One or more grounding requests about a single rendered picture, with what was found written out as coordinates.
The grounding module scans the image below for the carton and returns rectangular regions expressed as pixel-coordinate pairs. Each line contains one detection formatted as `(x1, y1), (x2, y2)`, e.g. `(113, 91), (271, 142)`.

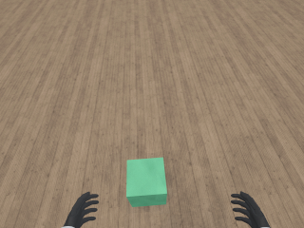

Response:
(126, 157), (167, 207)

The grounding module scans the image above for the right robot hand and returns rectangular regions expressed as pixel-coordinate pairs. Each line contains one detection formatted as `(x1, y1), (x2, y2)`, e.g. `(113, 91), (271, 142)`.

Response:
(231, 191), (271, 228)

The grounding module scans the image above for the left robot hand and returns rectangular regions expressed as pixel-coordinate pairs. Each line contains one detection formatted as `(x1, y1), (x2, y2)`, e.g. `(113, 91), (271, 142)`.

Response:
(63, 191), (99, 228)

